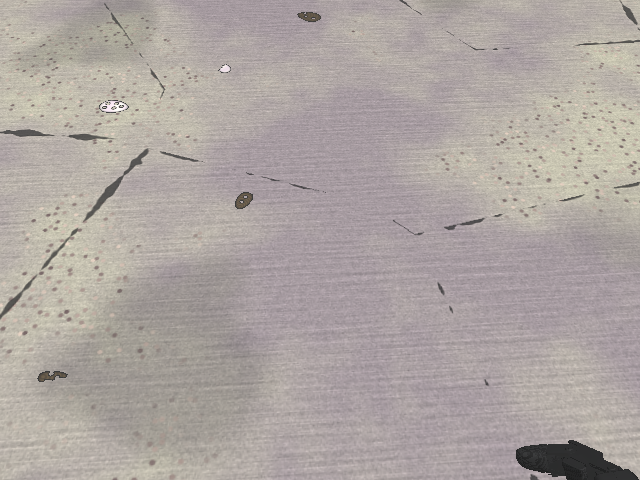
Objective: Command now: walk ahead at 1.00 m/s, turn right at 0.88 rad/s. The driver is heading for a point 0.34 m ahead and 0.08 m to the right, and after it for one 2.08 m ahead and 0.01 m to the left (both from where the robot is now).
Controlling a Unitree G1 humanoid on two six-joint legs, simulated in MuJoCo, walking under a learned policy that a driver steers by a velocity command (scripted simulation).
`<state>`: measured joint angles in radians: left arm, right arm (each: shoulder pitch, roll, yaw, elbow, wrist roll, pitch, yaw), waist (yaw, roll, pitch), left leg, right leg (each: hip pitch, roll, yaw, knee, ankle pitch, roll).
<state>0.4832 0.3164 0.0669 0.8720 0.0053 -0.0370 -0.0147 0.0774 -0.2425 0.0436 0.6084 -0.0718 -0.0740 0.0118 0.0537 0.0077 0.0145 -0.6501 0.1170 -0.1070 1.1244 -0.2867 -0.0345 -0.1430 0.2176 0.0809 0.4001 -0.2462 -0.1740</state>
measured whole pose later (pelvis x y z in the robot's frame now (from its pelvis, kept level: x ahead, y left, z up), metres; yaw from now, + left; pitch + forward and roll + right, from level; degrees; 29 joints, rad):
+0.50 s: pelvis +0.38 +0.04 +0.01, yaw -18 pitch +2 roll +1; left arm -0.01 0.32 0.03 0.64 0.03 0.00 -0.04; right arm 0.44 -0.32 -0.04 0.84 -0.01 -0.07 0.01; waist -0.11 -0.02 0.07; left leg -0.20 0.02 0.06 0.39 -0.23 -0.01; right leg -0.58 0.04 0.06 0.74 -0.17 -0.01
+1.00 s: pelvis +0.44 +0.04 -0.01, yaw +7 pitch +0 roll -2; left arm 0.17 0.31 0.06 0.69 0.03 0.04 0.02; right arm 0.21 -0.31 -0.08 0.65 -0.02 0.07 0.03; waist 0.00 -0.04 0.05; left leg -0.33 -0.02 0.02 0.68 -0.34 0.06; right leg -0.43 -0.12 -0.13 0.84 -0.48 0.06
